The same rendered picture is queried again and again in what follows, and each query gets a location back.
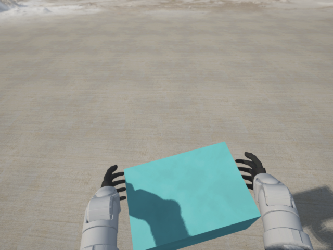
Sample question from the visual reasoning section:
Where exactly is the left robot forearm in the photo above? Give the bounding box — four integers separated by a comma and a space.
80, 186, 121, 250

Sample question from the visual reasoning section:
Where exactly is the right robot hand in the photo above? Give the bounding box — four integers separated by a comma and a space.
235, 152, 266, 190

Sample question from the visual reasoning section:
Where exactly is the left robot hand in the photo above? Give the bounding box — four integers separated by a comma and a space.
101, 165, 126, 201

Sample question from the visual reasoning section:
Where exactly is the right robot forearm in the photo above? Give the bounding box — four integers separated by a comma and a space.
253, 173, 313, 250

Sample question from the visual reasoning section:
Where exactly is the carton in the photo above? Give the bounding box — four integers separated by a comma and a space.
124, 142, 261, 250

